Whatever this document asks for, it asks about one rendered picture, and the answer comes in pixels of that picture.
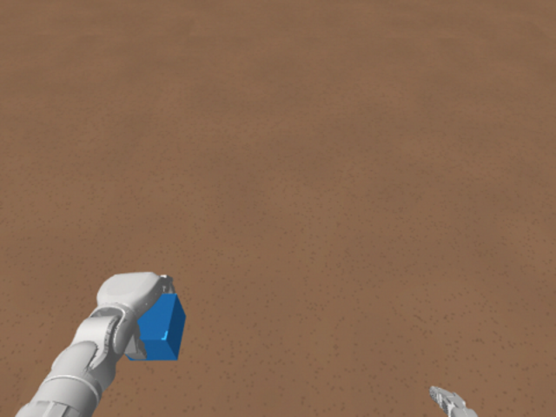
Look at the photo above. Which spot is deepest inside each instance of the right robot hand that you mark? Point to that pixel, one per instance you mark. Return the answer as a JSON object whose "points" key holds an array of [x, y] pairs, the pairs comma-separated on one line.
{"points": [[452, 404]]}

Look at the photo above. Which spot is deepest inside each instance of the cube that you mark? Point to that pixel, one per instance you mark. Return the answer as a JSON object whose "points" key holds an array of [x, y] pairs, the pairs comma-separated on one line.
{"points": [[161, 329]]}

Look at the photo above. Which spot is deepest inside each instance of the left robot arm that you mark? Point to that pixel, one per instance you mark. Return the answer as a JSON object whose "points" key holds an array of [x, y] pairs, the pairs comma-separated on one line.
{"points": [[86, 368]]}

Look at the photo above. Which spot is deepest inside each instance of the left robot hand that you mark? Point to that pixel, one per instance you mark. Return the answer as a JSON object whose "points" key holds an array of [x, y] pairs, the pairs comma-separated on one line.
{"points": [[138, 291]]}

